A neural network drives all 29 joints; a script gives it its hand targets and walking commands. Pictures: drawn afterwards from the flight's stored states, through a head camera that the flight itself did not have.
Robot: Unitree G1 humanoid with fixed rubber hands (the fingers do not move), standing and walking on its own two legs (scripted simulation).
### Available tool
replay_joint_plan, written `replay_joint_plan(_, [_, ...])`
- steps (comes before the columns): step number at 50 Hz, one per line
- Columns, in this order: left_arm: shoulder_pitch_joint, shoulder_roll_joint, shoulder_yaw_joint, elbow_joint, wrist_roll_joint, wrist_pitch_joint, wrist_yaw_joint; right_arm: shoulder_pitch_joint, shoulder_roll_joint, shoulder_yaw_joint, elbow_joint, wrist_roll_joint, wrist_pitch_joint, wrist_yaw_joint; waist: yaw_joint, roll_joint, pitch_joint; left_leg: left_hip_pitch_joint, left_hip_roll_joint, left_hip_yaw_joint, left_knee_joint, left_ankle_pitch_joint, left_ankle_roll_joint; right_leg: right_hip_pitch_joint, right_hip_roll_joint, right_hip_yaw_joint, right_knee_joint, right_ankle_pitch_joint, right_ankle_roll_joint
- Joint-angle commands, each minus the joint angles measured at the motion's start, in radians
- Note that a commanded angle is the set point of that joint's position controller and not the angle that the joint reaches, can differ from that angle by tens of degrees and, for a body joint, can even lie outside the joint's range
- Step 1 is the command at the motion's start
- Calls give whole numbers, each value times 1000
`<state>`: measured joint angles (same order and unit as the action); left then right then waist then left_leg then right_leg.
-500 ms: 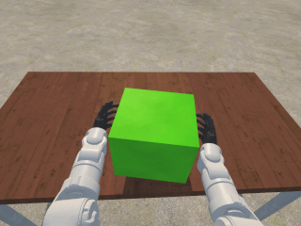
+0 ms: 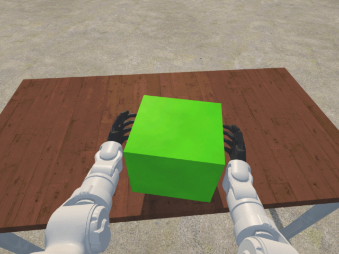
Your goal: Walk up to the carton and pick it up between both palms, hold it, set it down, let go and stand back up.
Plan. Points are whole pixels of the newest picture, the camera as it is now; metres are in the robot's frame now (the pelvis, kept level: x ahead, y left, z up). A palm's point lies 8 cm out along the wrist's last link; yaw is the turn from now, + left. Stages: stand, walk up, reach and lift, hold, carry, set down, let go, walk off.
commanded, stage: set down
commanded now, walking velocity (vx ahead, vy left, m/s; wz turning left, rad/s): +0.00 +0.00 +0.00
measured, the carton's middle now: (176, 147) +0.41 -0.04 +0.02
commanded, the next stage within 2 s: none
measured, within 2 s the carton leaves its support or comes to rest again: rests again in 0.46 s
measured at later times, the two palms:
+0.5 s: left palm (115, 150) +0.41 +0.13 +0.02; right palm (227, 163) +0.36 -0.17 +0.00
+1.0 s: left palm (114, 155) +0.41 +0.13 +0.01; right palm (227, 166) +0.35 -0.17 +0.00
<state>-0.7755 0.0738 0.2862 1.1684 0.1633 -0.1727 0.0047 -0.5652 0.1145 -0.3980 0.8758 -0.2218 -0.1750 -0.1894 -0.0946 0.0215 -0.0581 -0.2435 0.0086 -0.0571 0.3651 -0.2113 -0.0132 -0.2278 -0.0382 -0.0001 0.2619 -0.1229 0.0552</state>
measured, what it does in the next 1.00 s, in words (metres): stands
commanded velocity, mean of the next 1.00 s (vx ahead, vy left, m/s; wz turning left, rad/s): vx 0.00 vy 0.00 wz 0.00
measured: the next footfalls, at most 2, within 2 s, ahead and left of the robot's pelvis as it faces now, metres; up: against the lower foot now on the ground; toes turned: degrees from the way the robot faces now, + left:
none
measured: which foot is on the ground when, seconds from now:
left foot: down 0.00-1.00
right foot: down 0.00-1.00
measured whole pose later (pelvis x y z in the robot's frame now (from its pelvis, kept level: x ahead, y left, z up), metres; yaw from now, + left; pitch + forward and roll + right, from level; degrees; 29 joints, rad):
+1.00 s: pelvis -0.01 +0.00 -0.01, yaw +0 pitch +16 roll -2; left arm -0.86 0.13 0.32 1.46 0.18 -0.48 0.01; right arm -0.66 0.13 -0.63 1.13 -0.40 -0.47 -0.17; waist -0.08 0.01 -0.12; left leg -0.52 0.02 -0.08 0.46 -0.21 -0.03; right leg -0.48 -0.03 -0.02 0.33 -0.12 0.04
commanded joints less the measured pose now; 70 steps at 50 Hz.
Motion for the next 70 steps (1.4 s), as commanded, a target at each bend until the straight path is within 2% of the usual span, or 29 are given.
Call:
replay_joint_plan(1, [-646, -637, -167, -91, 81, -116, -174, -709, 603, 346, -104, -101, -97, 213, 45, 2, -544, 46, -44, 128, -17, 339, -56, 326, 53, -84, 79, 381, -11])
replay_joint_plan(4, [-658, -588, -113, -11, 98, -125, -187, -725, 607, 281, -102, -153, -112, 211, 31, -49, -513, -24, -53, 145, -33, 240, -40, 334, 53, -89, 92, 376, 0])
replay_joint_plan(5, [-709, -608, -136, -6, 83, -136, -180, -769, 592, 258, -110, -153, -132, 216, 36, -10, -574, -33, -48, 145, -24, 251, -49, 305, 49, -99, 94, 367, -9])
replay_joint_plan(9, [-747, -647, -249, -81, 43, -217, -144, -697, 620, 298, -53, -171, -183, 211, -11, 74, -737, 90, -24, 119, 45, 440, -85, 228, 68, -114, 102, 446, -28])
replay_joint_plan(12, [-781, -673, -269, -80, 35, -259, -120, -733, 627, 298, -8, -180, -216, 220, 12, 126, -813, 90, -17, 101, 91, 509, -106, 152, 63, -113, 116, 432, -42])
replay_joint_plan(16, [-742, -684, -295, -55, 25, -292, -108, -685, 610, 294, 68, -199, -258, 212, -21, 114, -799, 165, -7, 88, 132, 648, -131, 110, 79, -122, 101, 469, -54])
replay_joint_plan(17, [-693, -706, -296, 6, 32, -294, -109, -695, 608, 318, 51, -176, -267, 211, -3, 111, -792, 130, -5, 83, 122, 646, -128, 130, 78, -121, 97, 475, -49])
replay_joint_plan(19, [-693, -684, -298, 18, 26, -287, -119, -645, 566, 262, 138, -182, -272, 194, -57, 111, -700, 124, -5, 78, 126, 641, -130, 123, 80, -120, 93, 490, -54])
replay_joint_plan(21, [-662, -655, -252, 29, 42, -295, -129, -640, 597, 280, 137, -173, -262, 193, -23, 61, -688, 38, -18, 95, 103, 550, -102, 187, 63, -95, 102, 508, -42])
replay_joint_plan(25, [-612, -660, -218, 83, 63, -305, -146, -651, 625, 317, 114, -181, -285, 178, -18, 7, -673, -40, -28, 98, 89, 516, -86, 263, 57, -78, 134, 608, -32])
replay_joint_plan(26, [-627, -628, -195, 107, 81, -304, -144, -673, 598, 286, 141, -185, -286, 186, 5, 46, -663, -57, -28, 102, 92, 498, -87, 237, 51, -76, 131, 571, -31])
replay_joint_plan(35, [-687, -569, -177, 111, 93, -340, -150, -616, 598, 207, 203, -248, -309, 190, -19, 38, -630, -124, -34, 120, 64, 339, -75, 205, 37, -79, 137, 457, -35])
replay_joint_plan(36, [-679, -547, -170, 146, 98, -327, -155, -601, 563, 162, 221, -265, -306, 188, -54, 35, -620, -99, -23, 114, 54, 305, -73, 176, 39, -92, 130, 414, -40])
replay_joint_plan(38, [-680, -552, -148, 159, 118, -332, -150, -616, 574, 160, 258, -265, -311, 194, -18, 59, -594, -102, -26, 125, 59, 310, -77, 155, 35, -88, 120, 368, -43])
replay_joint_plan(42, [-678, -550, -166, 145, 130, -337, -131, -615, 532, 94, 258, -296, -349, 201, -21, 101, -683, -50, -10, 117, 93, 371, -107, 53, 50, -112, 120, 335, -63])
replay_joint_plan(45, [-646, -526, -144, 186, 124, -340, -133, -625, 535, 77, 237, -305, -352, 204, -25, 59, -648, -88, -18, 128, 82, 321, -94, 95, 46, -105, 110, 334, -56])
replay_joint_plan(46, [-644, -396, -104, 228, 119, -338, -118, -605, 379, 55, 265, -290, -348, 199, -25, 62, -637, -83, -16, 131, 79, 324, -103, 82, 55, -103, 128, 337, -66])
replay_joint_plan(47, [-660, -436, -82, 202, 152, -337, -125, -620, 474, 53, 275, -305, -348, 203, 0, 49, -596, -102, -19, 135, 80, 308, -83, 85, 45, -102, 123, 326, -52])
replay_joint_plan(51, [-649, -425, -38, 240, 171, -319, -124, -607, 458, -13, 289, -320, -331, 196, -18, 51, -517, -86, -15, 136, 48, 205, -65, 62, 46, -109, 100, 218, -60])
replay_joint_plan(52, [-653, -373, -43, 214, 171, -315, -113, -607, 378, -17, 298, -295, -341, 190, -2, 89, -547, -90, -13, 142, 56, 252, -83, 57, 49, -108, 111, 259, -67])
replay_joint_plan(54, [-611, -263, -25, 241, 145, -314, -92, -587, 282, -22, 270, -278, -347, 166, -5, 51, -586, -120, -19, 145, 64, 249, -76, 107, 50, -98, 123, 314, -54])
replay_joint_plan(55, [-647, -258, -53, 173, 139, -321, -77, -602, 241, -33, 284, -266, -351, 164, -18, 102, -626, -86, -15, 135, 78, 295, -99, 67, 57, -106, 135, 300, -65])
replay_joint_plan(58, [-668, -105, -19, 125, 119, -305, -44, -624, 141, -43, 286, -214, -336, 132, -1, 73, -648, -118, -19, 148, 88, 259, -80, 67, 58, -92, 144, 285, -54])
replay_joint_plan(63, [-692, 96, -39, 148, -24, -283, -6, -613, -70, -17, 288, -84, -320, 75, -34, 46, -648, -228, -28, 144, 143, 213, -78, 43, 47, -72, 205, 293, -38])
replay_joint_plan(66, [-700, 262, -54, 165, -135, -279, 31, -631, -220, 33, 307, 61, -291, 29, -14, 31, -704, -247, -33, 143, 166, 187, -75, 8, 50, -54, 228, 256, -32])
replay_joint_plan(67, [-733, 251, -122, 123, -193, -285, 35, -638, -219, 34, 299, 84, -289, 16, -64, 38, -738, -267, -33, 143, 192, 172, -72, -22, 50, -55, 243, 267, -26])
replay_joint_plan(68, [-745, 167, -165, 159, -218, -292, 28, -680, -101, 84, 293, 95, -273, 23, -41, 14, -708, -313, -29, 125, 191, 128, -57, -57, 41, -54, 255, 216, -28])
replay_joint_plan(69, [-763, 226, -170, 178, -242, -296, 36, -682, -185, 87, 288, 129, -273, 21, -24, 26, -771, -304, -27, 122, 211, 177, -65, -66, 40, -44, 271, 247, -34])
replay_joint_plan(70, [-745, 305, -145, 159, -247, -294, 47, -676, -290, 71, 264, 157, -287, 8, -58, 32, -851, -244, -29, 117, 225, 210, -78, -55, 53, -50, 280, 305, -31])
